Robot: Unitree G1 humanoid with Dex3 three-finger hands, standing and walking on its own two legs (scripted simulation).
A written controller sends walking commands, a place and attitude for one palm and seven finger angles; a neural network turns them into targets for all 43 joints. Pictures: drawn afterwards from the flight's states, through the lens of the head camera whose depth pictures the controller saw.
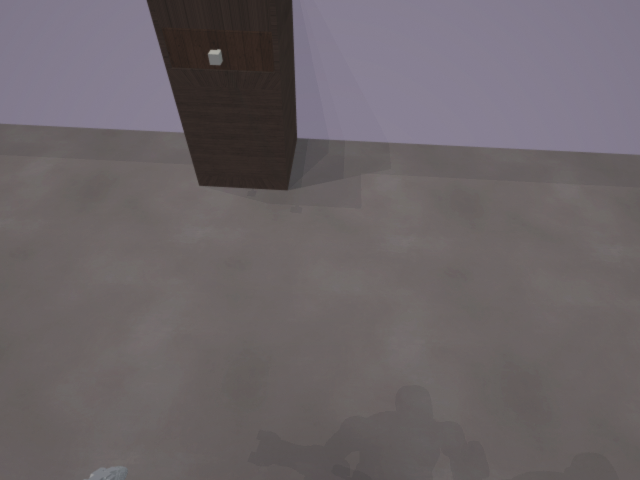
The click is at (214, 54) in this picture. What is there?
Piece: drawer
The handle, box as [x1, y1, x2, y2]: [208, 49, 222, 64]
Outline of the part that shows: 220,49 209,51 208,57 210,64 220,64 222,60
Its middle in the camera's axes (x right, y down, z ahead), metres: -0.38 -0.66 +1.39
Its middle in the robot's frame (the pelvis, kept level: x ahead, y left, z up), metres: +1.46 +0.45 -0.12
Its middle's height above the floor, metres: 0.66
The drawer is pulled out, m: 0.00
